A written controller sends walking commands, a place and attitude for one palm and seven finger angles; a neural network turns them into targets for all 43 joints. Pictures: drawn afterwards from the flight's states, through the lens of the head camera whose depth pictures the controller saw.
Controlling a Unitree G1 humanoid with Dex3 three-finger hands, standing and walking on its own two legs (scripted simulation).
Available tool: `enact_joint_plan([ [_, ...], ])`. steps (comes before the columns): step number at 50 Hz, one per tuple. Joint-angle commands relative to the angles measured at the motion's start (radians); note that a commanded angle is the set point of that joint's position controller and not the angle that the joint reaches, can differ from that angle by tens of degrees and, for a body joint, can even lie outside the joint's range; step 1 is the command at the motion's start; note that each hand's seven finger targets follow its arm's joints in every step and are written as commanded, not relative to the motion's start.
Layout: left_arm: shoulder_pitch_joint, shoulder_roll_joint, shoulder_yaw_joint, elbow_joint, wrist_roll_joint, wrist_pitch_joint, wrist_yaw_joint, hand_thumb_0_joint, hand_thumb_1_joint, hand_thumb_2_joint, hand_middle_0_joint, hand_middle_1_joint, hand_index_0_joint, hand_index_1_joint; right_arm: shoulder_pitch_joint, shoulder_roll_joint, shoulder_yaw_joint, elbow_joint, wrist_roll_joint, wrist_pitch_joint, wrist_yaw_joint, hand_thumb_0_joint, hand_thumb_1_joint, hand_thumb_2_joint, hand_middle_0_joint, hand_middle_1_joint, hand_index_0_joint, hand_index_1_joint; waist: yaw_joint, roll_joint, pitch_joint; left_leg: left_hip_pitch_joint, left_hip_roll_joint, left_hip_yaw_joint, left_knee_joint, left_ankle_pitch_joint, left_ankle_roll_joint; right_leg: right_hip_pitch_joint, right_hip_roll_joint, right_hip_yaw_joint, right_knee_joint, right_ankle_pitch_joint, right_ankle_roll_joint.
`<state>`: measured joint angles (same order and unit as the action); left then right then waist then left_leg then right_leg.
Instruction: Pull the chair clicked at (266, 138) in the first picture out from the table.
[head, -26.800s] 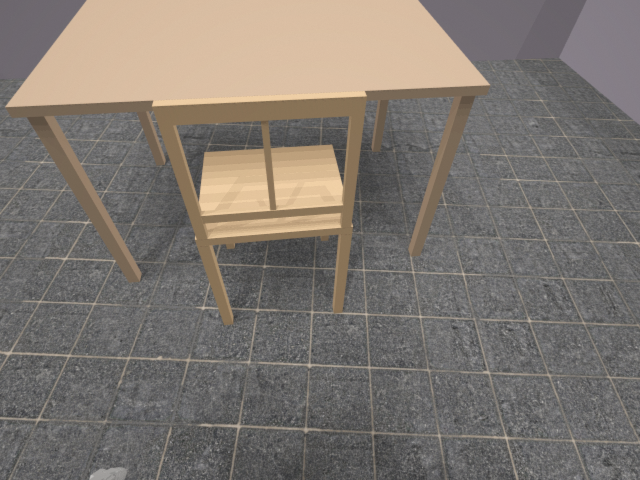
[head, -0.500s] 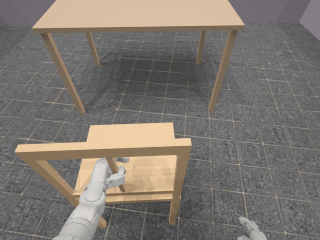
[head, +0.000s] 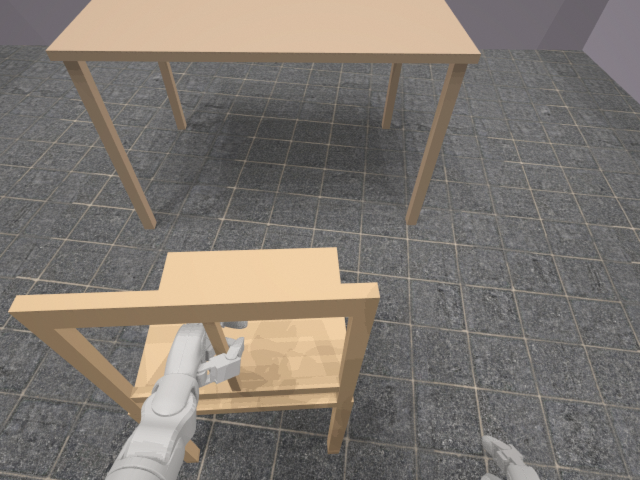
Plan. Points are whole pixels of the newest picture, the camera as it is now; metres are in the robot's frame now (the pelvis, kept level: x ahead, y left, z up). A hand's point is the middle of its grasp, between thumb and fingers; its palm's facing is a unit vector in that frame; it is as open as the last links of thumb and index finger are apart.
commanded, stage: open the thumb and straighten the fingers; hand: left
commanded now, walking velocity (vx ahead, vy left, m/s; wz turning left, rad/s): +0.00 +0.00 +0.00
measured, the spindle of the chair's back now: (225, 357) +0.31 +0.14 -0.09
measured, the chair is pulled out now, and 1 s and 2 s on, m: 0.65 0.65 0.65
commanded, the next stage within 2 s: draw the fingers out of the gap in 0.60 s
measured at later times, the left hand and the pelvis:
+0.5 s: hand (230, 358) +0.29 +0.12 -0.05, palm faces -0.05 -0.99 -0.15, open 16.3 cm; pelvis +0.01 +0.01 -0.02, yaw +1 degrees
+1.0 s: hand (221, 401) +0.24 +0.13 -0.06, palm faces -0.05 -0.99 -0.15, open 17.5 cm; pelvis +0.02 +0.00 -0.04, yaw +2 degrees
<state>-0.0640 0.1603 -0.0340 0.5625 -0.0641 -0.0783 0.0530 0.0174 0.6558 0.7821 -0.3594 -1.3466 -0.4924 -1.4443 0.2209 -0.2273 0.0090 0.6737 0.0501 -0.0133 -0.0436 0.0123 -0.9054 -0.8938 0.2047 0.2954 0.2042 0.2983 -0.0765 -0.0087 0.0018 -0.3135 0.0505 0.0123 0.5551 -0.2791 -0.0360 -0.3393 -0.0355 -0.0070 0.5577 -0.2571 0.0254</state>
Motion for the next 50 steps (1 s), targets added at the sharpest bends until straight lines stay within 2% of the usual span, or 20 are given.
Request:
enact_joint_plan([
  [1, -0.200, 0.107, 0.029, -0.251, 0.017, -0.053, -0.017, 0.000, -0.067, 0.433, -0.500, -1.450, -0.500, -1.450, -0.047, -0.143, -0.058, -0.141, -0.001, -0.075, 0.010, 0.000, -0.900, -0.900, 0.200, 0.300, 0.200, 0.300, 0.012, 0.042, -0.218, -0.026, -0.014, 0.026, -0.015, 0.072, 0.048, 0.011, -0.006, -0.041, -0.015, 0.113, -0.028],
  [3, -0.177, 0.102, 0.042, -0.262, 0.009, -0.019, -0.015, 0.000, -0.308, 0.317, -0.500, -1.450, -0.500, -1.450, -0.048, -0.146, -0.060, -0.157, -0.003, -0.076, 0.014, 0.000, -0.900, -0.900, 0.200, 0.300, 0.200, 0.300, 0.026, 0.051, -0.244, -0.047, -0.018, 0.025, 0.004, 0.069, 0.045, -0.003, -0.004, -0.046, 0.011, 0.104, -0.029],
  [5, -0.216, 0.105, 0.037, -0.292, 0.004, 0.006, -0.013, 0.000, -0.550, 0.200, -0.450, -1.305, -0.450, -1.305, -0.042, -0.151, -0.060, -0.162, -0.002, -0.077, 0.011, 0.000, -0.900, -0.900, 0.200, 0.300, 0.200, 0.300, 0.015, 0.026, -0.246, -0.058, -0.017, 0.019, 0.018, 0.059, 0.046, -0.022, 0.000, -0.051, 0.024, 0.091, -0.028],
  [9, -0.187, 0.069, 0.028, -0.353, 0.005, 0.037, -0.005, 0.000, -0.550, 0.200, -0.350, -1.015, -0.350, -1.015, -0.036, -0.152, -0.064, -0.185, -0.010, -0.088, 0.001, 0.000, -0.900, -0.900, 0.200, 0.300, 0.200, 0.300, 0.027, 0.008, -0.302, -0.058, -0.019, 0.015, 0.051, 0.097, 0.044, -0.041, 0.003, -0.059, 0.069, 0.110, -0.027],
  [11, -0.151, 0.062, 0.024, -0.357, -0.002, 0.055, -0.008, 0.000, -0.550, 0.200, -0.300, -0.870, -0.300, -0.870, -0.030, -0.155, -0.064, -0.189, -0.009, -0.095, -0.003, 0.000, -0.900, -0.900, 0.200, 0.300, 0.200, 0.300, 0.022, -0.032, -0.297, -0.065, -0.017, 0.012, 0.065, 0.111, 0.044, -0.050, 0.003, -0.062, 0.079, 0.127, -0.024],
  [13, -0.168, 0.043, 0.001, -0.383, 0.000, 0.064, -0.013, 0.000, -0.550, 0.200, -0.250, -0.725, -0.250, -0.725, -0.032, -0.155, -0.063, -0.194, -0.009, -0.097, -0.006, 0.000, -0.900, -0.900, 0.200, 0.300, 0.200, 0.300, 0.015, -0.029, -0.289, -0.071, -0.016, 0.008, 0.076, 0.108, 0.044, -0.077, 0.005, -0.065, 0.092, 0.114, -0.023],
  [18, -0.155, 0.062, 0.008, -0.442, 0.013, 0.093, -0.005, 0.000, -0.550, 0.200, -0.125, -0.363, -0.125, -0.363, -0.032, -0.153, -0.059, -0.209, -0.013, -0.104, -0.015, 0.000, -0.900, -0.900, 0.200, 0.300, 0.200, 0.300, 0.018, -0.023, -0.303, -0.080, -0.020, 0.003, 0.102, 0.111, 0.045, -0.093, 0.003, -0.065, 0.114, 0.113, -0.022],
  [20, -0.160, 0.101, 0.043, -0.412, 0.016, 0.106, -0.004, 0.000, -0.550, 0.200, -0.075, -0.218, -0.075, -0.218, -0.027, -0.160, -0.055, -0.202, -0.015, -0.097, -0.020, 0.000, -0.900, -0.900, 0.200, 0.300, 0.200, 0.300, 0.018, -0.045, -0.269, -0.107, -0.021, -0.001, 0.108, 0.098, 0.047, -0.104, 0.003, -0.065, 0.115, 0.104, -0.022],
  [23, -0.128, 0.071, 0.021, -0.468, 0.015, 0.111, -0.009, 0.000, -0.550, 0.200, 0.000, 0.000, 0.000, 0.000, -0.029, -0.146, -0.054, -0.221, -0.015, -0.100, -0.020, 0.000, -0.900, -0.900, 0.200, 0.300, 0.200, 0.300, 0.024, -0.012, -0.312, -0.088, -0.026, 0.007, 0.130, 0.134, 0.047, -0.090, -0.001, -0.061, 0.130, 0.147, -0.021],
  [28, -0.081, 0.069, 0.007, -0.510, 0.010, 0.131, -0.020, 0.000, -0.550, 0.200, 0.000, 0.000, 0.000, 0.000, -0.030, -0.147, -0.051, -0.234, -0.015, -0.100, -0.023, 0.000, -0.900, -0.900, 0.200, 0.300, 0.200, 0.300, 0.013, -0.024, -0.307, -0.107, -0.028, 0.005, 0.151, 0.140, 0.048, -0.093, -0.003, -0.063, 0.141, 0.172, -0.019],
  [31, -0.055, 0.098, 0.032, -0.503, 0.006, 0.148, -0.027, 0.000, -0.550, 0.200, 0.000, 0.000, 0.000, 0.000, -0.032, -0.152, -0.049, -0.239, -0.015, -0.097, -0.027, 0.000, -0.900, -0.900, 0.200, 0.300, 0.200, 0.300, 0.015, -0.040, -0.285, -0.135, -0.032, 0.006, 0.160, 0.116, 0.050, -0.094, -0.005, -0.060, 0.139, 0.163, -0.017],
  [34, -0.104, 0.097, 0.023, -0.543, 0.008, 0.145, -0.030, 0.000, -0.550, 0.200, 0.000, 0.000, 0.000, 0.000, -0.032, -0.149, -0.050, -0.241, -0.015, -0.097, -0.033, 0.000, -0.900, -0.900, 0.200, 0.300, 0.200, 0.300, 0.009, -0.002, -0.305, -0.117, -0.033, 0.002, 0.167, 0.118, 0.051, -0.109, -0.005, -0.061, 0.146, 0.149, -0.018],
  [35, -0.021, 0.114, 0.049, -0.528, 0.003, 0.150, -0.033, 0.000, -0.550, 0.200, 0.000, 0.000, 0.000, 0.000, -0.035, -0.150, -0.052, -0.246, -0.016, -0.101, -0.034, 0.000, -0.900, -0.900, 0.200, 0.300, 0.200, 0.300, 0.027, 0.016, -0.304, -0.126, -0.035, 0.006, 0.170, 0.130, 0.050, -0.094, -0.005, -0.058, 0.145, 0.162, -0.023],
  [36, 0.021, 0.109, 0.042, -0.537, 0.001, 0.150, -0.037, 0.000, -0.550, 0.200, 0.000, 0.000, 0.000, 0.000, -0.031, -0.149, -0.048, -0.252, -0.015, -0.100, -0.032, 0.000, -0.900, -0.900, 0.200, 0.300, 0.200, 0.300, 0.027, -0.007, -0.313, -0.127, -0.033, 0.002, 0.172, 0.142, 0.049, -0.088, -0.007, -0.063, 0.155, 0.178, -0.022],
  [40, 0.185, 0.091, 0.013, -0.633, -0.003, 0.149, -0.043, 0.000, -0.550, 0.200, 0.000, 0.000, 0.000, 0.000, -0.041, -0.146, -0.052, -0.284, -0.013, -0.108, -0.027, 0.000, -0.900, -0.900, 0.200, 0.300, 0.200, 0.300, 0.039, -0.001, -0.321, -0.134, -0.030, 0.000, 0.181, 0.175, 0.046, -0.074, -0.010, -0.071, 0.169, 0.208, -0.027],
  [42, 0.211, 0.071, -0.022, -0.680, 0.004, 0.155, -0.038, 0.000, -0.550, 0.200, 0.000, 0.000, 0.000, 0.000, -0.043, -0.143, -0.049, -0.296, -0.013, -0.111, -0.027, 0.000, -0.900, -0.900, 0.200, 0.300, 0.200, 0.300, 0.026, -0.017, -0.294, -0.152, -0.032, -0.002, 0.189, 0.147, 0.048, -0.101, -0.010, -0.072, 0.173, 0.185, -0.021],
  [43, 0.237, 0.093, -0.002, -0.701, 0.007, 0.156, -0.031, 0.000, -0.550, 0.200, 0.000, 0.000, 0.000, 0.000, -0.040, -0.145, -0.051, -0.300, -0.014, -0.112, -0.029, 0.000, -0.900, -0.900, 0.200, 0.300, 0.200, 0.300, 0.029, -0.027, -0.288, -0.164, -0.031, -0.003, 0.191, 0.133, 0.048, -0.107, -0.009, -0.073, 0.176, 0.169, -0.020],
  [46, 0.253, 0.097, -0.023, -0.786, 0.024, 0.158, -0.013, 0.000, -0.550, 0.200, 0.000, 0.000, 0.000, 0.000, -0.039, -0.143, -0.047, -0.311, -0.016, -0.120, -0.034, 0.000, -0.900, -0.900, 0.200, 0.300, 0.200, 0.300, 0.024, 0.013, -0.277, -0.162, -0.034, -0.010, 0.200, 0.112, 0.049, -0.141, -0.009, -0.075, 0.183, 0.124, -0.021],
  [47, 0.249, 0.079, -0.046, -0.804, 0.027, 0.158, -0.007, 0.000, -0.550, 0.200, 0.000, 0.000, 0.000, 0.000, -0.035, -0.141, -0.045, -0.310, -0.018, -0.125, -0.037, 0.000, -0.900, -0.900, 0.200, 0.300, 0.200, 0.300, 0.012, -0.007, -0.279, -0.159, -0.035, -0.013, 0.209, 0.116, 0.052, -0.148, -0.008, -0.076, 0.187, 0.131, -0.019],
  [50, 0.310, 0.113, -0.011, -0.835, 0.026, 0.157, 0.001, 0.000, -0.550, 0.200, 0.000, 0.000, 0.000, 0.000, -0.032, -0.144, -0.045, -0.312, -0.021, -0.132, -0.046, 0.000, -0.900, -0.900, 0.200, 0.300, 0.200, 0.300, 0.024, -0.015, -0.285, -0.178, -0.038, -0.018, 0.222, 0.108, 0.053, -0.149, -0.006, -0.075, 0.195, 0.120, -0.021],
])
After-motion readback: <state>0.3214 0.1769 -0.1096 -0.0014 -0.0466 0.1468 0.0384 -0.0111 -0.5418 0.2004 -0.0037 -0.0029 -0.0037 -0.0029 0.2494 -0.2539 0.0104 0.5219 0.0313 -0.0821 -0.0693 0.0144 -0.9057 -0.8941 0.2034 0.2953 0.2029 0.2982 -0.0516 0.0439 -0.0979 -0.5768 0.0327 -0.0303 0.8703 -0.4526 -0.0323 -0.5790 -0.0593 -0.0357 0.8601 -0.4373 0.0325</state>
